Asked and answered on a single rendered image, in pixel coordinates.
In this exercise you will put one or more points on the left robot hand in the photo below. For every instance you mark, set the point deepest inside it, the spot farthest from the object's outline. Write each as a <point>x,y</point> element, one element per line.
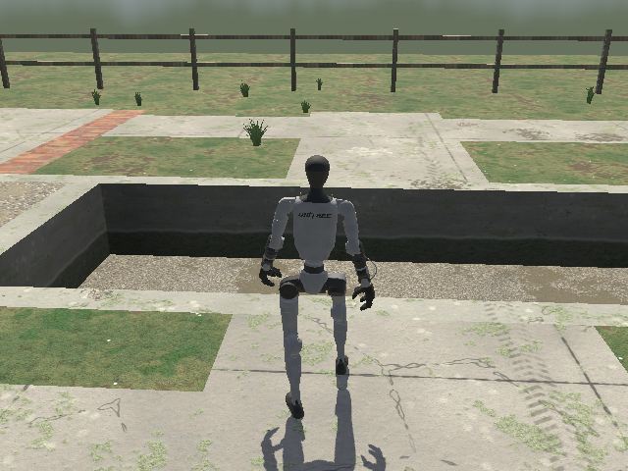
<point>273,273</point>

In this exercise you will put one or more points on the right robot hand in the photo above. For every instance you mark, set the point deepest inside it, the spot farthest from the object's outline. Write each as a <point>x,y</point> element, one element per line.
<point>369,296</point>

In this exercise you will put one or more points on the right robot foot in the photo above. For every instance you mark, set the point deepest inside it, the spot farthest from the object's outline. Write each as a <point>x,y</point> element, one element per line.
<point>340,366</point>

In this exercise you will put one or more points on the right robot thigh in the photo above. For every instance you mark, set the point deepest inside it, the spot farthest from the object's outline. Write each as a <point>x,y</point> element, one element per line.
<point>336,287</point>

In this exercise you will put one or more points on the robot left forearm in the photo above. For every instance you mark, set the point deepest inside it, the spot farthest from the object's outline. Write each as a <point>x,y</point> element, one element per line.
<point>269,256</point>

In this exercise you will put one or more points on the robot right upper arm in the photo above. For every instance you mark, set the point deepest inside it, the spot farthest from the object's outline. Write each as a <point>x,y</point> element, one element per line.
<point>347,209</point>

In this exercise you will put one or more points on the robot left upper arm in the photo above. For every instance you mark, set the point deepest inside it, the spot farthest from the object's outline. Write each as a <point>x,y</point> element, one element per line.
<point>284,207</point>

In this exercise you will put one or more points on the robot right forearm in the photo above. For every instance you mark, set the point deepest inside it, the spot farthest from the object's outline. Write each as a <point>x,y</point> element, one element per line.
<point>361,268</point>

